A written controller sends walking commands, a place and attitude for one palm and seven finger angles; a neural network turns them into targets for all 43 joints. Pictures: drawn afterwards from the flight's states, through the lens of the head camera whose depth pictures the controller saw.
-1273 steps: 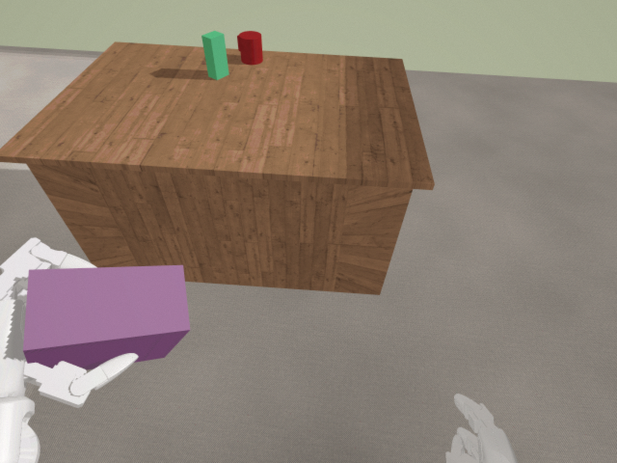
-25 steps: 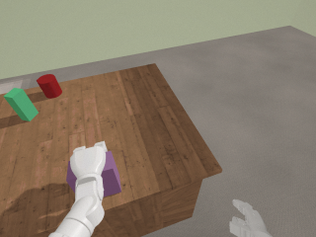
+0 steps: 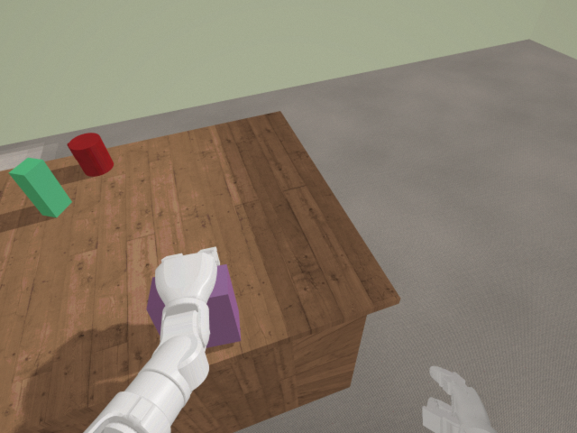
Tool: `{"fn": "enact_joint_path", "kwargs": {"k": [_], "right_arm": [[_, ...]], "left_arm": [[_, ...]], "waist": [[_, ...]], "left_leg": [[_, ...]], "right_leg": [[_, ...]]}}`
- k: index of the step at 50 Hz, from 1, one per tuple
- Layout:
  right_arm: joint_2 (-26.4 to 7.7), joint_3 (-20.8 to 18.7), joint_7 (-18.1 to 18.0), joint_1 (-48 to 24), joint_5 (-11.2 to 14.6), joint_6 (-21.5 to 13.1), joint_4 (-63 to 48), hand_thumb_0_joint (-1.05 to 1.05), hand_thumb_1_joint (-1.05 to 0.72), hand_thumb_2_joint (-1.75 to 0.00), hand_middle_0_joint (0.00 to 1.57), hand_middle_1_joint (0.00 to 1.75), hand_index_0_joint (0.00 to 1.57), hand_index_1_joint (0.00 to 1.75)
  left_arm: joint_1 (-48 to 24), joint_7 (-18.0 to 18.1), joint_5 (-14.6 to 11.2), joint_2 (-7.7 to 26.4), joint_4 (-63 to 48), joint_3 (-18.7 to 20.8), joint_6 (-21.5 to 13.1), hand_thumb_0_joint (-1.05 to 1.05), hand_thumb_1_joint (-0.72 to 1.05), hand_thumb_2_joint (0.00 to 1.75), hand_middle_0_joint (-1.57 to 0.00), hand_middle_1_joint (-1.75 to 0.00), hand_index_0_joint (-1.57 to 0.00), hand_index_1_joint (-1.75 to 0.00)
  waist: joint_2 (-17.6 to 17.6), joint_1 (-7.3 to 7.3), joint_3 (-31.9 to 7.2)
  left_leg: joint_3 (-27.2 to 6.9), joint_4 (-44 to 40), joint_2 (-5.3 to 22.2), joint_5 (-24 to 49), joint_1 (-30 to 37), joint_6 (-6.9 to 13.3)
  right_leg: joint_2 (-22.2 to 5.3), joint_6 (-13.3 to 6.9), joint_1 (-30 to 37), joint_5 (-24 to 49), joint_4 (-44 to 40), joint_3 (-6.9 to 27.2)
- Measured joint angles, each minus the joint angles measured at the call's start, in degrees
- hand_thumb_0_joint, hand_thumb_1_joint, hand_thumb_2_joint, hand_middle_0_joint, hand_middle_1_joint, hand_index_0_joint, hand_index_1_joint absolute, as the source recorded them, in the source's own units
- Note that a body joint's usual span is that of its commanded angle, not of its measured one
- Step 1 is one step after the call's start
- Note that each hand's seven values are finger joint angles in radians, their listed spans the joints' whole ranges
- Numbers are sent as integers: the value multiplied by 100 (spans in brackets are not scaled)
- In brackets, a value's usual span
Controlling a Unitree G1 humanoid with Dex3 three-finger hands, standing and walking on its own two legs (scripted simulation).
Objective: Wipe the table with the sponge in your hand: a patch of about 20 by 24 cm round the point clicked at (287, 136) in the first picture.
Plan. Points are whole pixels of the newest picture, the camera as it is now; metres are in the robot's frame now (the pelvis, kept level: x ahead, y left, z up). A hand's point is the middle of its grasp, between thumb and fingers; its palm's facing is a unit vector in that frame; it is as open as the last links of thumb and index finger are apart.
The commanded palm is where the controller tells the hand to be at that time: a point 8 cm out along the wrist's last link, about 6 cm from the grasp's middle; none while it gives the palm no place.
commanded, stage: slide across to the third lane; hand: left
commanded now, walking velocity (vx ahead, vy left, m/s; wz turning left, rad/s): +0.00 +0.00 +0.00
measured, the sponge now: (200, 317) +0.30 +0.20 -0.06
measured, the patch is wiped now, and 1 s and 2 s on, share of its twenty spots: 0.85 0.90 1.00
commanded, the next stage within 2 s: wipe forward along the third lane in 0.16 s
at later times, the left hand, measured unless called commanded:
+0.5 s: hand (220, 279) +0.35 +0.17 -0.01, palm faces -0.09 -0.05 -0.99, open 10.7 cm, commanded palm +0.33 +0.16 +0.04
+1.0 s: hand (217, 258) +0.39 +0.18 -0.01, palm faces -0.10 +0.00 -0.99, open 10.7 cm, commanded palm +0.38 +0.18 +0.02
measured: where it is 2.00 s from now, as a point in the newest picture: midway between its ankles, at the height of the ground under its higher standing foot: outside the picture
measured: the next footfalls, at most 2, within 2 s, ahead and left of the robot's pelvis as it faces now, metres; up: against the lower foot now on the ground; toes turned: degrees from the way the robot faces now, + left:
none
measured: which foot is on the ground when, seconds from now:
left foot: down 0.00-1.00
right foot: down 0.00-1.00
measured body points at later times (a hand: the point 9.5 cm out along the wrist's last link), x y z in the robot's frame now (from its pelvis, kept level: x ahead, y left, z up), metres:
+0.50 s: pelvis +0.01 -0.01 +0.00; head +0.02 -0.03 +0.45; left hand +0.35 +0.17 +0.05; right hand +0.21 -0.24 -0.11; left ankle -0.01 +0.12 -0.73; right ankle +0.02 -0.11 -0.73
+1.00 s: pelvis -0.01 -0.01 -0.01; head +0.03 -0.02 +0.44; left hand +0.39 +0.18 +0.04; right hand +0.12 -0.25 -0.14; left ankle -0.01 +0.12 -0.73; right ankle +0.02 -0.11 -0.73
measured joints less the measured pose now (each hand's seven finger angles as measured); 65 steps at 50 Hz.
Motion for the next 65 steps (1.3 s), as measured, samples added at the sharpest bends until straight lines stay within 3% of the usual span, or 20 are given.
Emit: {"fn": "enact_joint_path", "kwargs": {"k": [13, 23, 40, 65], "right_arm": [[60, -9, 128, -55, -12, 99, 153, 1, -91, -89, 20, 30, 20, 30], [-12, -13, 85, -142, -42, 177, 171, 1, -91, -89, 19, 30, 20, 30], [-6, 8, -41, 131, -91, 172, 250, 1, -91, -89, 19, 30, 20, 30], [-39, -37, 36, 666, -134, -168, 505, 1, -91, -89, 20, 30, 20, 30]], "left_arm": [[-500, 257, -118, -374, 628, -157, 356, -1, -54, 103, -66, -130, -67, -130], [-807, 270, -84, -425, 1015, 15, 342, 0, -54, 103, -66, -129, -68, -129], [-1634, 467, -17, -286, 2013, 487, 109, 1, -54, 104, -67, -129, -68, -129], [-3032, 733, -82, 237, 3556, 1064, -257, 2, -55, 104, -67, -129, -68, -129]], "waist": [[-2, -36, -50], [-90, -99, -86], [-142, -325, -154], [-172, -743, -222]], "left_leg": [[10, -125, 64, 20, 14, -56], [6, -126, 104, 15, -65, -93], [50, 91, 105, 26, -589, -82], [109, 444, 114, -14, -1438, -18]], "right_leg": [[63, -51, -16, 15, -87, 9], [103, -84, -104, 12, -80, 2], [108, -58, -616, 74, 76, 42], [122, 17, -1400, 156, 241, 96]]}}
